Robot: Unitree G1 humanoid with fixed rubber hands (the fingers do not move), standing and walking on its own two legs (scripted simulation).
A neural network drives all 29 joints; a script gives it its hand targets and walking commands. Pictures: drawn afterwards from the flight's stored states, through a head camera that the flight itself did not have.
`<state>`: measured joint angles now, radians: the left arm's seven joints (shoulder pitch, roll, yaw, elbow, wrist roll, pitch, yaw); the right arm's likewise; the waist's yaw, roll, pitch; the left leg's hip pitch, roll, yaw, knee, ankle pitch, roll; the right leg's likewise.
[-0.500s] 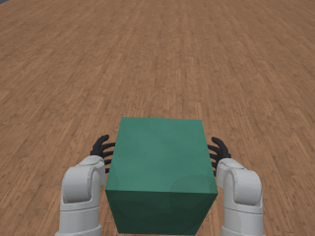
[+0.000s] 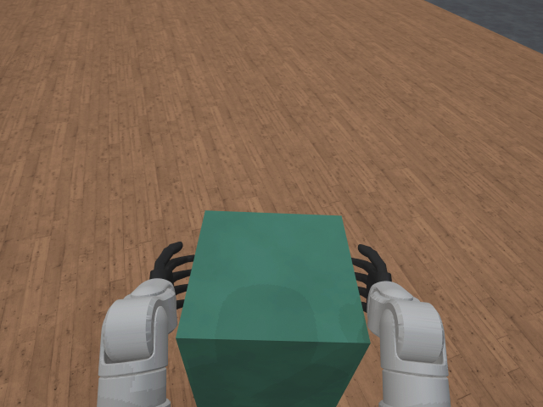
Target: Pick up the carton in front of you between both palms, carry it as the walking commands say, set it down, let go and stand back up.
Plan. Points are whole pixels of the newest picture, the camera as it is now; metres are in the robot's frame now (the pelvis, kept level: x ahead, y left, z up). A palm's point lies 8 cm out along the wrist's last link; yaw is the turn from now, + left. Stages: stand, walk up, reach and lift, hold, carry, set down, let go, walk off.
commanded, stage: carry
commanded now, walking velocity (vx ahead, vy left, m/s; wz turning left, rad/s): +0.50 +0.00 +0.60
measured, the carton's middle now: (269, 315) +0.26 +0.01 -0.01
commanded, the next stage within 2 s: none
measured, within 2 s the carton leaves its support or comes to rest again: neither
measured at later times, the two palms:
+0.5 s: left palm (180, 154) +0.50 +0.18 +0.10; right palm (330, 143) +0.58 -0.11 +0.10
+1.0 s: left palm (147, 91) +0.80 +0.33 +0.07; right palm (261, 79) +0.89 +0.05 +0.08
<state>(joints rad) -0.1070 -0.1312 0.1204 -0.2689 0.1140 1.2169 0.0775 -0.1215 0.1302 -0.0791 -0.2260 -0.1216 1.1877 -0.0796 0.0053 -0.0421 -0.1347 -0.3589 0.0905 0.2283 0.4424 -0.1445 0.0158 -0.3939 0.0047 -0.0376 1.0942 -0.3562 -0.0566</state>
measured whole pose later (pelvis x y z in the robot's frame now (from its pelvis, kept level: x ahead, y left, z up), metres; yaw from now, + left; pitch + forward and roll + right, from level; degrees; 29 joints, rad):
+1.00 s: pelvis +0.60 +0.11 +0.01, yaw +18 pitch +4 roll -2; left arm -0.10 -0.13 0.08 -0.33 0.12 1.16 0.07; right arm -0.11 0.13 -0.10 -0.32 -0.10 1.15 -0.08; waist -0.01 0.00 -0.03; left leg -0.16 -0.01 0.18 0.29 -0.20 0.09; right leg -0.58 -0.13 -0.09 0.96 -0.24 0.03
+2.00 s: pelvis +1.22 +0.35 +0.01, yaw +19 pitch +4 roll -2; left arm -0.11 -0.13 0.08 -0.34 0.12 1.17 0.08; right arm -0.11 0.13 -0.10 -0.33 -0.10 1.15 -0.08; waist -0.01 -0.01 -0.02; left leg -0.24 0.04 0.22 0.33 -0.17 0.07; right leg -0.56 -0.10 -0.08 1.02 -0.26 0.00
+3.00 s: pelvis +1.85 +0.58 +0.01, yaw +19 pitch +4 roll -2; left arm -0.10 -0.13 0.08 -0.32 0.12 1.17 0.08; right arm -0.10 0.13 -0.10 -0.31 -0.10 1.15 -0.08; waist -0.01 -0.01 -0.02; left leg -0.23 0.04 0.22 0.32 -0.17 0.07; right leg -0.55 -0.10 -0.08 1.01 -0.26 0.00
